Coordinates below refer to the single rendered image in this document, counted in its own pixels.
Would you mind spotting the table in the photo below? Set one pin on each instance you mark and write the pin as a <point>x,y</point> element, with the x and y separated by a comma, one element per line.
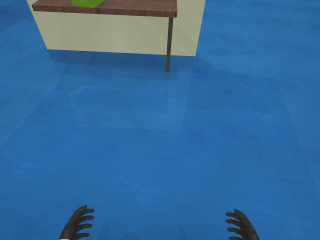
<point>147,8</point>

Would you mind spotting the robot left hand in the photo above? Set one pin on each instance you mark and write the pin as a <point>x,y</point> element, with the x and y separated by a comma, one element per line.
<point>72,227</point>

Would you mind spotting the robot right hand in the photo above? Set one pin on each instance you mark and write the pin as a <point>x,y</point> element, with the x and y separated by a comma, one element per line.
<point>247,230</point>

